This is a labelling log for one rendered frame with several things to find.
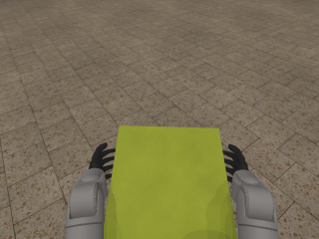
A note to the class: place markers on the robot right forearm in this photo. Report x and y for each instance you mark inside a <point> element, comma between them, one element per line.
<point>256,215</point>

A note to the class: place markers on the carton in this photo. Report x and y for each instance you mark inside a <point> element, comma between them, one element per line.
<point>169,182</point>

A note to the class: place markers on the robot left forearm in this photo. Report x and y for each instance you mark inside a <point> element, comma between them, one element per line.
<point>86,206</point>

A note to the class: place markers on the right robot hand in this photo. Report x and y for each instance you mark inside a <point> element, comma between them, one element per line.
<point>238,162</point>

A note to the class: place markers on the left robot hand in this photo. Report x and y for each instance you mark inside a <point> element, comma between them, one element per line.
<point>98,161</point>

